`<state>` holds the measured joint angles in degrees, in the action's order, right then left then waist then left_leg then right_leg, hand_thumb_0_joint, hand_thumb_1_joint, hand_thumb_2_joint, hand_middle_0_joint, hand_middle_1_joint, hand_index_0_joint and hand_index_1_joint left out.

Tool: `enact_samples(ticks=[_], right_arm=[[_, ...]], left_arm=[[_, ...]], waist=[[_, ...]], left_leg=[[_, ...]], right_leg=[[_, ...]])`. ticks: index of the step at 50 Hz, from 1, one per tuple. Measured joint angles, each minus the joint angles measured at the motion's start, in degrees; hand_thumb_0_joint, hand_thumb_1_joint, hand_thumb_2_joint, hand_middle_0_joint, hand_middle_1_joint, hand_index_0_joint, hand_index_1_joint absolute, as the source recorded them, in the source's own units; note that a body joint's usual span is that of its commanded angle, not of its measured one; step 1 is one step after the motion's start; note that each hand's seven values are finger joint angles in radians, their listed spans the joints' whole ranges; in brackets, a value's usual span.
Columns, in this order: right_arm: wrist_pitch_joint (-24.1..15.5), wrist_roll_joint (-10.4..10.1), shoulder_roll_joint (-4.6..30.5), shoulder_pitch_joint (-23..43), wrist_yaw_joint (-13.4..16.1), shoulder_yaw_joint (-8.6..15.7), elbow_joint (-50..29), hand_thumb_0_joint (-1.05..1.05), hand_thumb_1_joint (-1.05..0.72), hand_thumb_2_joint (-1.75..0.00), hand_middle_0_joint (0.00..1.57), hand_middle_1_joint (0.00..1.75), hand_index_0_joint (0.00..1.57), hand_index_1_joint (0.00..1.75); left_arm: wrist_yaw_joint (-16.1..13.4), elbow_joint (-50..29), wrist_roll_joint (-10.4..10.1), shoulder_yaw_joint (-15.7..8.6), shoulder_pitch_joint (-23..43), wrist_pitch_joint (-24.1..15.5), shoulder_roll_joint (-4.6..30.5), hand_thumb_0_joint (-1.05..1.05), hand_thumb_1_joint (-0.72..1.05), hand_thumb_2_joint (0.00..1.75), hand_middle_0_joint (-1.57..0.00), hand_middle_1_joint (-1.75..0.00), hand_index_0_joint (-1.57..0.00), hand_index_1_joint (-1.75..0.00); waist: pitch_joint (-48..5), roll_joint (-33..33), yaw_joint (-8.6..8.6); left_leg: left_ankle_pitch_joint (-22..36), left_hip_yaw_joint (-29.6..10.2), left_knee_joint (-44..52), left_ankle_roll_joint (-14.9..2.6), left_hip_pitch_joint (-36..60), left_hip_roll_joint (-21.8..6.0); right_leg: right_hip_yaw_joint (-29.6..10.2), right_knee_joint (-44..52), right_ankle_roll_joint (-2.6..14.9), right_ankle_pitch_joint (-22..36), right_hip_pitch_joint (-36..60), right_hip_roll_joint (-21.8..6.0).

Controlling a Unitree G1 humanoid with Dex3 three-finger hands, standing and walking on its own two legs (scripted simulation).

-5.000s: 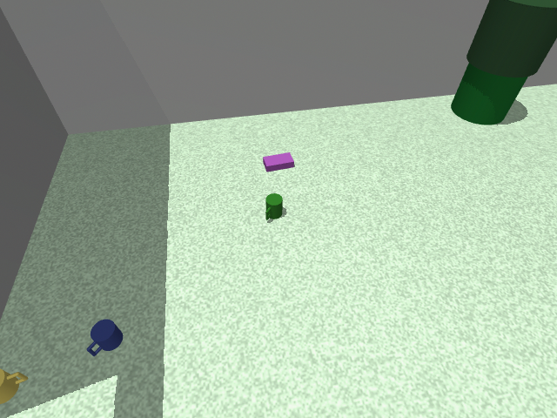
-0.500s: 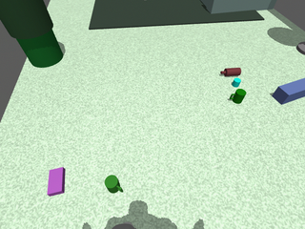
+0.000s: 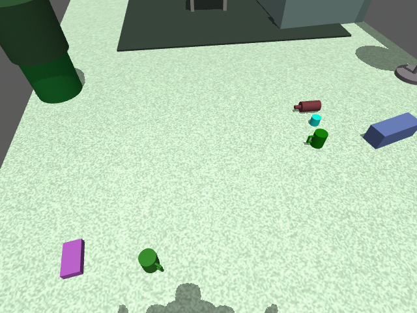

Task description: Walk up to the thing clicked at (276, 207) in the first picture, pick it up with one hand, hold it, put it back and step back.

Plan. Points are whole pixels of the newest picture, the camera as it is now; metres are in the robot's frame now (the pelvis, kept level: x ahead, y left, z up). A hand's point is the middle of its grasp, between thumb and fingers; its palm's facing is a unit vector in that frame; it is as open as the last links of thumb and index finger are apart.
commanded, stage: walk up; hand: left
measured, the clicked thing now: (152, 262) +0.45 +0.27 -0.72
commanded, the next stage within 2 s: none
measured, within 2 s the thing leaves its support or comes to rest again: neither
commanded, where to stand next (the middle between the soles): +0.08 +0.03 m, yaw +2 degrees
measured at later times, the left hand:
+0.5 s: hand out of the picture +0.12 +0.26 -0.14, palm faces +0.00 -0.93 -0.36, open 7.4 cm
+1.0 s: hand out of the picture +0.05 +0.29 -0.16, palm faces +0.05 -0.88 -0.47, open 7.4 cm
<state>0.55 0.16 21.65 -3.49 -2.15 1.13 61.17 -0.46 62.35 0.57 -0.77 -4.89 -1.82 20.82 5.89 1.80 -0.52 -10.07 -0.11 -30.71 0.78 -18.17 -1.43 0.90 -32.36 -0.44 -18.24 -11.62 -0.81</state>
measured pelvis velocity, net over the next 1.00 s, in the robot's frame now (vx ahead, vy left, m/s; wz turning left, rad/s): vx -0.04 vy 0.00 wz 0.04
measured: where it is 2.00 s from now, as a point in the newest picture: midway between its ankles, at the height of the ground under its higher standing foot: outside the picture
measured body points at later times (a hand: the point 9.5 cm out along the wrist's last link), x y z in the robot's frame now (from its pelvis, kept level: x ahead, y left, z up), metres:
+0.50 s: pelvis +0.01 +0.00 +0.01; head +0.04 +0.00 +0.46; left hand +0.12 +0.31 -0.11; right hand +0.11 -0.30 -0.13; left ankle +0.07 +0.13 -0.73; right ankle -0.01 -0.13 -0.73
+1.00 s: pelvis -0.04 +0.00 -0.02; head +0.03 -0.02 +0.42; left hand +0.04 +0.34 -0.12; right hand +0.12 -0.31 -0.15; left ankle +0.07 +0.13 -0.73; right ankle -0.05 -0.12 -0.73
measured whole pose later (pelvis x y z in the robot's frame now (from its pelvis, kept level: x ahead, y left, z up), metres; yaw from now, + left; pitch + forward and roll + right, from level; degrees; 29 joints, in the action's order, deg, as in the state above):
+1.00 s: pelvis -0.04 +0.00 -0.02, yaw +2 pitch -1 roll +0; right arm 6.0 2.0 22.7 -0.3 -2.4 4.9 52.3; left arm -1.7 56.0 -0.1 -4.2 -5.4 1.2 23.2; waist 9.4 2.1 0.1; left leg -9.9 -1.8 -38.5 -0.5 -27.7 0.8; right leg 0.2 -43.9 3.9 -26.8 -17.5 -0.7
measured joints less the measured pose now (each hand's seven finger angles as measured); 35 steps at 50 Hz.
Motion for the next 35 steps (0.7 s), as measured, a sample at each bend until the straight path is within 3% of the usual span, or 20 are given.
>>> enact_samples(ticks=[35], right_arm=[[0.0, 0.4, -1.1, 0.4, 0.4, 0.3, 2.2, 0.01, -0.91, -0.90, 0.21, 0.30, 0.20, 0.30]], left_arm=[[0.5, 2.0, -0.2, -1.0, 2.1, 1.3, -0.5, 0.01, 0.90, 0.90, -0.21, -0.30, -0.21, -0.30]], waist=[[-0.8, -0.6, -0.01]], left_leg=[[2.1, -1.3, 6.4, -0.22, 3.3, 0.8]], right_leg=[[1.6, 8.8, -0.50, 2.9, 5.0, -0.6]])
